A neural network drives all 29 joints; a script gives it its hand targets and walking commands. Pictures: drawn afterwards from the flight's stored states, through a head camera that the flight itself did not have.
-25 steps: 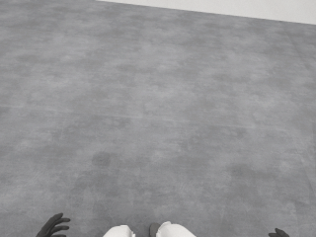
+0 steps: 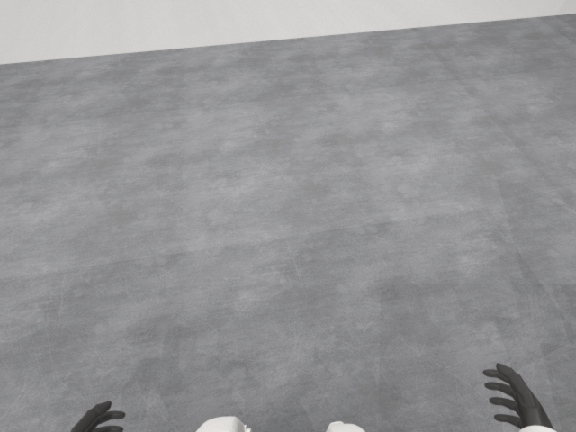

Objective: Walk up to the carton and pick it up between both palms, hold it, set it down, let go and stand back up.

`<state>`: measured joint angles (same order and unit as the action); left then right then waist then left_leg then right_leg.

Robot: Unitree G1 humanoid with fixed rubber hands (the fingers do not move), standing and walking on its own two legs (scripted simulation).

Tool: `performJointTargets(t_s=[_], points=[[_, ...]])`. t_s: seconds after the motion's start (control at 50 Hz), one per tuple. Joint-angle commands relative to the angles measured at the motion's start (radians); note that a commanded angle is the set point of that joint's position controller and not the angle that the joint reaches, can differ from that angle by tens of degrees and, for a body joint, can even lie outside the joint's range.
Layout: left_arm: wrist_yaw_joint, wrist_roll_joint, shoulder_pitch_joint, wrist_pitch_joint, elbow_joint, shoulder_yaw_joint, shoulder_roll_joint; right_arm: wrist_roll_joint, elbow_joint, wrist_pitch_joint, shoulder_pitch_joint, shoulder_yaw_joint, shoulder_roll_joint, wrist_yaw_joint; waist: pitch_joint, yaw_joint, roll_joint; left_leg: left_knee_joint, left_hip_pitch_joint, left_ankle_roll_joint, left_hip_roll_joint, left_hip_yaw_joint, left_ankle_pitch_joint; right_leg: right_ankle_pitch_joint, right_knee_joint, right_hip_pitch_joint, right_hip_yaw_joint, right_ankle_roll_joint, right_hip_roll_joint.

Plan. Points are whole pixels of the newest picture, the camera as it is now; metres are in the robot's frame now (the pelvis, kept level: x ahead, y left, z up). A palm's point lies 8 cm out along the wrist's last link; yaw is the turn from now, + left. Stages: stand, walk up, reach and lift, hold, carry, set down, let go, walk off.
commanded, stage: walk up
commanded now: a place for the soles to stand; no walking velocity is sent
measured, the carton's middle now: out of the picture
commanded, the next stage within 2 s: none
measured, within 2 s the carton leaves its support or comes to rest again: neither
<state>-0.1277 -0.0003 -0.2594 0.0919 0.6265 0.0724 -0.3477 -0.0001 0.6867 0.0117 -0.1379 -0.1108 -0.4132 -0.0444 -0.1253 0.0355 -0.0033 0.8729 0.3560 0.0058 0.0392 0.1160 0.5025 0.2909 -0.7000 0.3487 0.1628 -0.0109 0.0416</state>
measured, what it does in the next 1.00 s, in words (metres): steps to the right, turning right: left foot, then right foot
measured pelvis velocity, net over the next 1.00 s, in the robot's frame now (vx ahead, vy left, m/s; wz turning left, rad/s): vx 0.07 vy -0.09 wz -0.45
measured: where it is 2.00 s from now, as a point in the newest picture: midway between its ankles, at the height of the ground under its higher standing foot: outside the picture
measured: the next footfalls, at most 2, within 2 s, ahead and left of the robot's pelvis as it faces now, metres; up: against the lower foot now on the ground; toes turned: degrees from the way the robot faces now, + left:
left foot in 0.10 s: +0.07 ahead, +0.09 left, +0.00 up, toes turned +3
right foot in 0.46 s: +0.06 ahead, -0.19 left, +0.00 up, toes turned -10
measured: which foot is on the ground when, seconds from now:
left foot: up 0.00-0.08, down 0.10-0.50, up 0.52-0.80, down 0.82-1.00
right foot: down 0.00-0.12, up 0.14-0.44, down 0.46-0.86, up 0.88-1.00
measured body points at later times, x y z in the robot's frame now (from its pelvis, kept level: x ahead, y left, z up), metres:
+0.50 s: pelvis +0.02 -0.06 -0.01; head +0.04 -0.07 +0.44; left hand +0.18 +0.20 -0.11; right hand +0.09 -0.42 -0.08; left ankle +0.03 +0.08 -0.72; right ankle +0.02 -0.18 -0.72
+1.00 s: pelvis +0.07 -0.09 +0.01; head +0.10 -0.08 +0.45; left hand +0.30 +0.11 -0.11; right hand +0.01 -0.44 -0.06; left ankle +0.11 -0.03 -0.72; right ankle +0.03 -0.20 -0.69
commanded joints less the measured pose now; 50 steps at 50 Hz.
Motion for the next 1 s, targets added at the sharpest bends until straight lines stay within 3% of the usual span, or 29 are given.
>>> performJointTargets(t_s=[0.0, 0.02, 0.06, 0.08, 0.1, 0.12, 0.14, 0.18, 0.2, 0.38, 0.42, 0.44, 0.46, 0.48, 0.5, 0.52, 0.56, 0.62, 0.64, 0.72, 0.74, 0.78, 0.8, 0.82, 0.84, 0.86, 0.9, 0.92, 0.98], points=[[0.001, -0.057, 0.075, -0.035, -0.148, 0.092, -0.293, -0.008, 0.015, 0.044, -0.105, -0.062, -0.193, -0.019, 0.171, 0.008, -0.267, -0.181, 0.06, -0.002, -0.084, -0.08, -0.051, -0.123, 0.368, -0.144, 0.41, 0.226, -0.114], [-0.002, -0.06, 0.072, -0.035, -0.152, 0.084, -0.286, -0.008, 0.016, 0.051, -0.117, -0.061, -0.185, -0.024, 0.183, 0.004, -0.254, -0.278, 0.012, -0.008, -0.089, -0.095, -0.019, -0.141, 0.371, -0.148, 0.451, 0.237, -0.139], [-0.004, -0.057, 0.137, -0.036, -0.166, 0.068, -0.267, -0.007, 0.019, 0.068, -0.205, -0.068, -0.194, -0.032, 0.228, -0.069, -0.142, -0.526, -0.296, -0.028, -0.036, -0.136, -0.219, -0.203, 0.241, 0.023, 0.333, 0.173, -0.078], [-0.006, -0.053, 0.124, -0.04, -0.178, 0.052, -0.187, -0.022, 0.02, 0.07, -0.222, -0.087, -0.252, -0.034, 0.28, -0.081, 0.063, -0.612, -0.531, -0.063, 0.095, -0.261, -0.282, -0.036, 0.099, 0.24, 0.162, 0.089, 0.028], [-0.002, -0.074, 0.06, -0.039, -0.151, 0.05, -0.148, -0.021, -0.001, 0.059, -0.237, -0.108, -0.331, -0.031, 0.283, -0.095, 0.205, -0.583, -0.635, -0.12, 0.392, -0.436, -0.382, 0.143, -0.084, 0.425, -0.03, 0.025, 0.095], [0.005, -0.093, 0.038, -0.031, -0.12, 0.072, -0.233, -0.013, -0.054, 0.059, -0.157, -0.115, -0.348, -0.026, 0.252, -0.066, 0.08, -0.591, -0.484, -0.226, 0.532, -0.487, -0.296, 0.186, -0.18, 0.413, -0.058, 0.003, -0.03], [-0.006, -0.086, 0.023, -0.025, -0.097, 0.078, -0.272, -0.016, -0.086, 0.067, -0.064, -0.11, -0.322, -0.023, 0.225, -0.04, 0.049, -0.594, -0.392, -0.25, 0.51, -0.403, -0.289, 0.152, -0.252, 0.344, -0.058, 0.006, -0.066], [-0.028, -0.083, 0.009, -0.034, -0.097, 0.08, -0.256, -0.025, -0.066, 0.07, -0.075, -0.103, -0.272, -0.019, 0.165, -0.03, 0.116, -0.576, -0.311, -0.148, 0.368, -0.222, -0.281, 0.047, -0.232, 0.287, -0.069, 0.021, -0.09], [-0.035, -0.073, -0.018, -0.035, -0.087, 0.08, -0.266, -0.034, -0.073, 0.068, -0.046, -0.101, -0.256, -0.022, 0.179, -0.006, 0.107, -0.566, -0.288, -0.159, 0.338, -0.182, -0.252, 0.008, -0.246, 0.25, -0.073, 0.01, -0.089], [-0.027, -0.074, 0.006, -0.03, -0.104, 0.099, -0.269, -0.04, -0.048, 0.06, -0.136, -0.135, -0.317, 0.006, 0.203, -0.046, 0.177, -0.441, -0.327, -0.185, 0.366, -0.057, -0.233, 0.059, -0.056, 0.193, -0.147, 0.037, -0.157], [-0.017, -0.079, -0.043, -0.038, -0.077, 0.105, -0.273, -0.036, -0.047, 0.061, -0.12, -0.131, -0.302, 0.012, 0.238, -0.022, 0.123, -0.337, -0.282, -0.176, 0.35, -0.013, -0.256, 0.097, 0.035, 0.095, -0.134, 0.064, -0.144], [-0.006, -0.079, -0.135, -0.048, -0.039, 0.114, -0.292, -0.025, -0.056, 0.057, -0.075, -0.121, -0.272, 0.014, 0.242, 0.04, 0.015, -0.16, -0.192, -0.134, 0.276, 0.058, -0.316, 0.041, 0.166, -0.036, -0.097, 0.099, -0.105], [0.005, -0.082, -0.187, -0.053, -0.015, 0.126, -0.335, -0.028, -0.068, 0.047, -0.054, -0.099, -0.232, 0.018, 0.197, 0.07, -0.112, 0.048, 0.014, -0.092, 0.145, 0.112, -0.184, 0.011, 0.278, -0.156, 0.065, 0.152, -0.102], [0.012, -0.083, -0.161, -0.055, -0.025, 0.137, -0.387, -0.021, -0.075, 0.038, -0.046, -0.078, -0.169, 0.021, 0.142, 0.057, -0.29, 0.152, 0.193, -0.025, 0.004, 0.101, 0.095, -0.045, 0.395, -0.147, 0.358, 0.216, -0.185], [0.013, -0.067, -0.084, -0.052, -0.05, 0.132, -0.407, -0.007, -0.082, 0.048, -0.024, -0.059, -0.177, 0.017, 0.06, 0.039, -0.367, 0.159, 0.323, 0.023, -0.092, 0.0, 0.176, -0.086, 0.474, -0.164, 0.565, 0.278, -0.202], [0.017, -0.049, -0.052, -0.046, -0.076, 0.136, -0.418, -0.011, -0.063, 0.06, -0.085, -0.061, -0.221, 0.01, 0.083, 0.023, -0.37, 0.143, 0.313, 0.008, -0.073, -0.056, 0.186, -0.141, 0.479, -0.213, 0.597, 0.283, -0.223], [0.025, -0.04, -0.01, -0.044, -0.081, 0.111, -0.338, -0.003, -0.041, 0.065, -0.048, -0.061, -0.215, 0.004, 0.082, 0.01, -0.268, 0.075, 0.317, 0.009, -0.028, -0.086, 0.076, -0.296, 0.374, -0.286, 0.436, 0.231, -0.149], [0.029, -0.042, -0.03, -0.054, -0.104, 0.101, -0.323, 0.003, -0.034, 0.058, -0.073, -0.056, -0.192, 0.0, 0.217, 0.003, -0.227, -0.006, 0.24, 0.006, -0.036, -0.093, -0.013, -0.469, 0.316, -0.405, 0.378, 0.195, -0.128], [0.033, -0.041, -0.012, -0.056, -0.106, 0.098, -0.302, 0.005, -0.023, 0.061, -0.107, -0.055, -0.183, 0.0, 0.229, -0.01, -0.269, -0.031, 0.236, -0.006, -0.042, -0.102, -0.027, -0.484, 0.335, -0.438, 0.415, 0.177, -0.137], [0.025, -0.05, -0.012, -0.056, -0.104, 0.087, -0.275, 0.001, -0.04, 0.079, -0.041, -0.053, -0.186, -0.016, 0.175, 0.006, -0.17, -0.214, 0.146, -0.019, -0.027, -0.131, -0.009, -0.515, 0.308, -0.329, 0.417, 0.224, -0.151], [0.017, -0.046, 0.009, -0.053, -0.114, 0.075, -0.266, -0.004, -0.044, 0.084, -0.058, -0.057, -0.187, -0.019, 0.186, -0.003, -0.201, -0.26, 0.078, -0.024, -0.035, -0.129, -0.012, -0.494, 0.299, -0.285, 0.419, 0.229, -0.143], [0.007, -0.054, 0.076, -0.056, -0.124, 0.081, -0.267, 0.002, -0.02, 0.095, -0.165, -0.063, -0.183, -0.024, 0.202, -0.059, -0.125, -0.397, -0.119, -0.039, -0.021, -0.143, -0.127, -0.407, 0.247, -0.139, 0.413, 0.22, -0.125], [0.005, -0.051, 0.161, -0.055, -0.151, 0.074, -0.254, -0.008, -0.005, 0.101, -0.239, -0.074, -0.216, -0.025, 0.242, -0.123, -0.065, -0.524, -0.373, -0.068, 0.02, -0.161, -0.253, -0.318, 0.172, 0.056, 0.31, 0.147, -0.047], [-0.001, -0.055, 0.145, -0.063, -0.14, 0.058, -0.179, -0.017, 0.021, 0.104, -0.304, -0.099, -0.289, -0.031, 0.306, -0.157, 0.161, -0.624, -0.652, -0.106, 0.25, -0.321, -0.354, -0.074, -0.054, 0.287, 0.043, 0.078, 0.09], [0.004, -0.071, 0.082, -0.052, -0.116, 0.061, -0.182, -0.021, -0.034, 0.1, -0.253, -0.113, -0.342, -0.032, 0.283, -0.125, 0.182, -0.603, -0.691, -0.181, 0.501, -0.431, -0.489, 0.181, -0.2, 0.461, -0.077, 0.018, 0.071], [0.006, -0.079, 0.04, -0.043, -0.082, 0.068, -0.249, -0.013, -0.059, 0.1, -0.165, -0.11, -0.313, -0.025, 0.28, -0.09, 0.066, -0.582, -0.624, -0.215, 0.55, -0.413, -0.444, 0.173, -0.233, 0.446, -0.093, 0.007, -0.04], [-0.011, -0.075, -0.01, -0.042, -0.07, 0.067, -0.259, -0.022, -0.076, 0.096, -0.1, -0.098, -0.248, -0.015, 0.217, -0.048, 0.012, -0.566, -0.506, -0.147, 0.439, -0.229, -0.444, 0.103, -0.263, 0.375, -0.114, 0.012, -0.062], [-0.019, -0.073, -0.005, -0.044, -0.071, 0.063, -0.242, -0.031, -0.065, 0.095, -0.131, -0.101, -0.229, -0.015, 0.191, -0.056, 0.072, -0.568, -0.496, -0.11, 0.379, -0.161, -0.434, 0.053, -0.254, 0.362, -0.115, 0.011, -0.066], [-0.033, -0.052, -0.028, -0.036, -0.056, 0.066, -0.251, -0.024, -0.067, 0.086, -0.109, -0.104, -0.25, -0.014, 0.156, -0.048, 0.082, -0.585, -0.387, -0.06, 0.372, -0.069, -0.381, -0.004, -0.252, 0.307, -0.146, -0.002, -0.123]])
